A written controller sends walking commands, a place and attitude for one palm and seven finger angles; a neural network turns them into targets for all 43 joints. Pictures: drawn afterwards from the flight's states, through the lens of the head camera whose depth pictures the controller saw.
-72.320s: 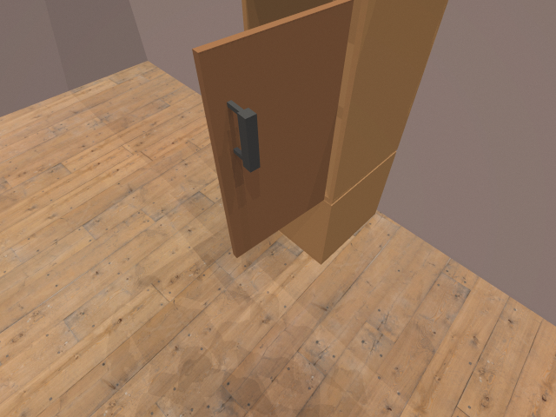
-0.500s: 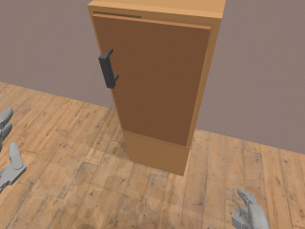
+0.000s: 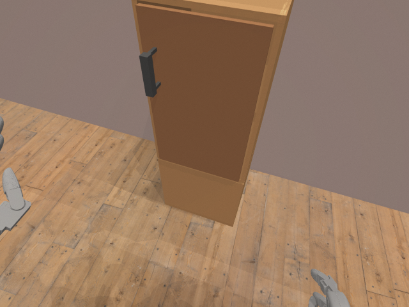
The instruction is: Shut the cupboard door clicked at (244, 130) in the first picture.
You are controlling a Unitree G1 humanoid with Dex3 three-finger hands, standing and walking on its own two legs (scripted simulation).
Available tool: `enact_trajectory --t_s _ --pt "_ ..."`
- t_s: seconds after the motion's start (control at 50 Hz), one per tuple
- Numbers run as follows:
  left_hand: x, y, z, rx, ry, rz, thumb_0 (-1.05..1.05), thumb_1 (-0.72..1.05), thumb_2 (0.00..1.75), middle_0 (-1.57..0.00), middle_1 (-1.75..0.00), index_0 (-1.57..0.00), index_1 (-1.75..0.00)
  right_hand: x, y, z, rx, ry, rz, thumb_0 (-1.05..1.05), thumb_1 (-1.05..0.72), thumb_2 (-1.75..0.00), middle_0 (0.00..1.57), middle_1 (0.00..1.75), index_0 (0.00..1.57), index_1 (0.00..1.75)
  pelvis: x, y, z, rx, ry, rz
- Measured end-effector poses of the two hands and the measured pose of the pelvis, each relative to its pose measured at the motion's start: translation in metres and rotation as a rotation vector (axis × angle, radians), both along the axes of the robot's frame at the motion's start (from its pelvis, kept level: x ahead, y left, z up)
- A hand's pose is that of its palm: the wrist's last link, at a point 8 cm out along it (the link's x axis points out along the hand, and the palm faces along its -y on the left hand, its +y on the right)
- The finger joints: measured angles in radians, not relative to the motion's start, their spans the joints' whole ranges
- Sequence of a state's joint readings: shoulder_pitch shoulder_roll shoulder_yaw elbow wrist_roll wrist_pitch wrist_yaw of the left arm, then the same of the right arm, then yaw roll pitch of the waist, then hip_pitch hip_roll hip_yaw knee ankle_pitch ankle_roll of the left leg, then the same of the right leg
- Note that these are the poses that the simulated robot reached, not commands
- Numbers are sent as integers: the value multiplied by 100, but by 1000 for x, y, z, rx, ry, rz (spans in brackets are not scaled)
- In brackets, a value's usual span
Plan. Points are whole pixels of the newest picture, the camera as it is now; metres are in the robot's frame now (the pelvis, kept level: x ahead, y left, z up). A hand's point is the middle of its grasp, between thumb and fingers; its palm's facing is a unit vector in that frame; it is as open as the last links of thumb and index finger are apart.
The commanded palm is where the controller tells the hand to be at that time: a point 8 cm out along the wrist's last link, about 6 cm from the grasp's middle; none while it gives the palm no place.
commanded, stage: step back with the hand held close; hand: left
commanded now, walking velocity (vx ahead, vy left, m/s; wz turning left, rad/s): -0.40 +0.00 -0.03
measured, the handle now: (152, 72) +0.70 +0.19 +0.10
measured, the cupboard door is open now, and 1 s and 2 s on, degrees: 0 0 0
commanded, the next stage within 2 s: stop stepping back and stand still in 0.32 s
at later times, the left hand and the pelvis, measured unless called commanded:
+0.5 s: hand out of the picture +0.07 +0.26 +0.20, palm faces +0.53 -0.68 -0.50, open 7.4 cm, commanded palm -0.03 +0.30 +0.19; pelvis -0.11 -0.02 -0.02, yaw +12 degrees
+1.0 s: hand out of the picture -0.02 +0.28 +0.20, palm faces +0.53 -0.70 -0.47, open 7.4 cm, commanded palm -0.08 +0.31 +0.19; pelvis -0.19 -0.01 +0.00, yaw +6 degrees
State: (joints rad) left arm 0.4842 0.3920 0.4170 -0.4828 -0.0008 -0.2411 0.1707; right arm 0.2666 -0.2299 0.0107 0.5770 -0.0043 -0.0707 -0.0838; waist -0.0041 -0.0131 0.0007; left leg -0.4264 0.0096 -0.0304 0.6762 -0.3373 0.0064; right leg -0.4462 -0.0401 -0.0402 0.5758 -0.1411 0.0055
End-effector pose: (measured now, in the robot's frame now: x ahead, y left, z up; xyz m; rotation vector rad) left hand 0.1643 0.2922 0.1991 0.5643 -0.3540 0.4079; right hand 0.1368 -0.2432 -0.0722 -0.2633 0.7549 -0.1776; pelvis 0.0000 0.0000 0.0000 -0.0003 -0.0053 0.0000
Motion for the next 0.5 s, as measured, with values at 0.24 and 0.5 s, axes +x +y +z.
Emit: enact_trajectory --t_s 0.24,0.5 --pt "-43 9 11 87 -2 22 1 89 90 -21 -30 -21 -31 -51 -15 -7 4 8 -60 1 -90 -90 21 30 20 30 -40 -1 -2 -3 -13 5" --pt "-141 0 21 169 -122 14 1 89 90 -22 -30 -21 -31 -92 6 -14 25 -23 62 1 -90 -90 21 30 20 30 -110 -20 -18 -55 -32 202"
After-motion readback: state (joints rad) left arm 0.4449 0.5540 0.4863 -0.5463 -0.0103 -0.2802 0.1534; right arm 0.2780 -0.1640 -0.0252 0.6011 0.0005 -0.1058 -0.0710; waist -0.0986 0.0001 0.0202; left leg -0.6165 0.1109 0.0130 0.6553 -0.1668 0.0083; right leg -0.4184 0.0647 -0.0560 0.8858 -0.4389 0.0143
